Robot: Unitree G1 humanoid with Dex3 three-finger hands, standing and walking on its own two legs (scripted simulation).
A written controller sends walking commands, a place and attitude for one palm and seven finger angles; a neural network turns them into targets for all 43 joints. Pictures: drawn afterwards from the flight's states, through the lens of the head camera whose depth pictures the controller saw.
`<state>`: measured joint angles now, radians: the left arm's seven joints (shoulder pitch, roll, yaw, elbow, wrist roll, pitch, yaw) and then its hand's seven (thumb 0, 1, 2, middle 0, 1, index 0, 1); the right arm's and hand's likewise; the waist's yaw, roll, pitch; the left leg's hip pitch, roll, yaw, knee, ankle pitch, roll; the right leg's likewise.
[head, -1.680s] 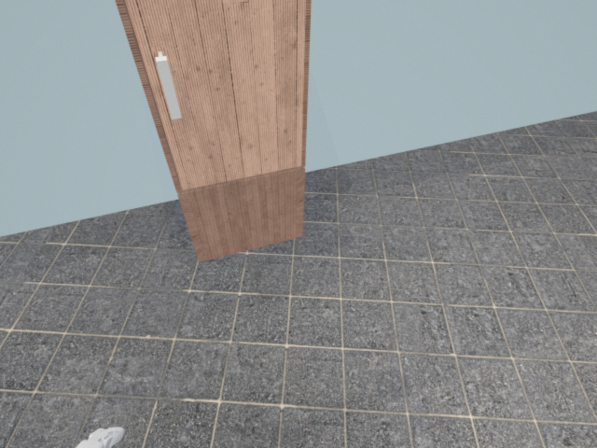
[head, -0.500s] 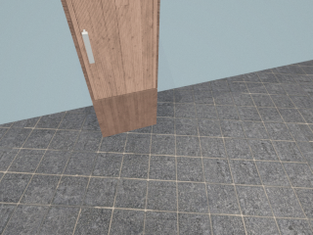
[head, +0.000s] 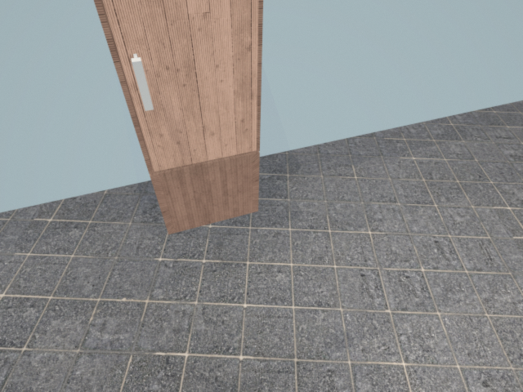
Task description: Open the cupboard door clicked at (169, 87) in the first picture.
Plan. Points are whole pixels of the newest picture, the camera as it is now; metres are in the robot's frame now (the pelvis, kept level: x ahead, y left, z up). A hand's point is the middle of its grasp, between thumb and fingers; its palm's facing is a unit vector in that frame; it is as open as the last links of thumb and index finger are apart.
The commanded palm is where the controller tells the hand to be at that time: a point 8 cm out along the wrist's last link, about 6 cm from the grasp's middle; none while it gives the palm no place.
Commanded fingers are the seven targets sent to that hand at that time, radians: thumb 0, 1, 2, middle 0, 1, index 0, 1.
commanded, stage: walk to a spot facing it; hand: left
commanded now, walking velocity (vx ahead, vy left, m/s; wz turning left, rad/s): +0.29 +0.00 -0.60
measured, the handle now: (142, 82) +0.91 +0.43 +0.02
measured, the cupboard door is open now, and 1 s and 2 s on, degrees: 0 0 0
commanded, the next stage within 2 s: turn to face it in 0.40 s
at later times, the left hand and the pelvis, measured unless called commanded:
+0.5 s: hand out of the picture +0.10 +0.15 -0.16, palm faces -0.16 -0.97 -0.18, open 7.4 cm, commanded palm none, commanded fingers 0.00 0.90 0.90 -0.20 -0.30 -0.20 -0.30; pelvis +0.13 -0.03 +0.00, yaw -15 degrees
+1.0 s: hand (197, 275) +0.39 +0.17 -0.17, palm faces -0.13 -0.98 -0.18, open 7.3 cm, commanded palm none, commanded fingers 0.00 0.90 0.90 -0.20 -0.30 -0.20 -0.30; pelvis +0.26 +0.01 +0.00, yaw -8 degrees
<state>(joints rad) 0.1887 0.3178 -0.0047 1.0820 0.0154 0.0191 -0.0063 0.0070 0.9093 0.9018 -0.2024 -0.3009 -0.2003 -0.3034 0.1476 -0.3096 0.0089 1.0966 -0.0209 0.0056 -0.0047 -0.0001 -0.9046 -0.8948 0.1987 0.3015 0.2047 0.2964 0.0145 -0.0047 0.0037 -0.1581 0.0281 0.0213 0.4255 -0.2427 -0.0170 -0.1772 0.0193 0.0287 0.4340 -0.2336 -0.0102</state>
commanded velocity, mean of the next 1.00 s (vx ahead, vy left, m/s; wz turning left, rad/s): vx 0.12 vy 0.00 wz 0.04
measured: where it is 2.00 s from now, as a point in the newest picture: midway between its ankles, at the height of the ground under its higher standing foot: outside the picture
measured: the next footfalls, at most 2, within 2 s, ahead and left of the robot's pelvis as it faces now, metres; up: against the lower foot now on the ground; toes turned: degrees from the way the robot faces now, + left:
left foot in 0.66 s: +0.38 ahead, +0.04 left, +0.00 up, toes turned -10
right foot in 1.28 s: +0.28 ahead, -0.14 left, +0.00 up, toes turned +1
